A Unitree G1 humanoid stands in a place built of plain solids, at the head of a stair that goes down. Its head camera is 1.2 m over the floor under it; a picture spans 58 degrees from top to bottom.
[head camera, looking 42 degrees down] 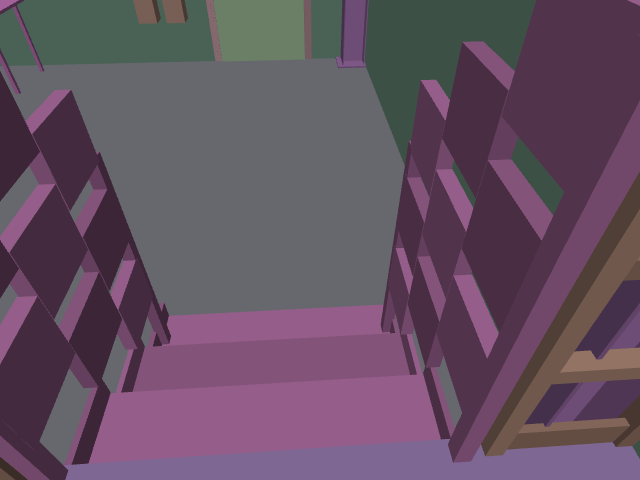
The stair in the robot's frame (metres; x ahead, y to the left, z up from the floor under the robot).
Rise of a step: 0.17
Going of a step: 0.30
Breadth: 1.12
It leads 4 degrees to the left of straight ahead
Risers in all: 4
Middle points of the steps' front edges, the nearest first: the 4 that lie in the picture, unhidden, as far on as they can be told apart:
0.48 0.15 0.00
0.78 0.17 -0.17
1.08 0.19 -0.34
1.38 0.21 -0.52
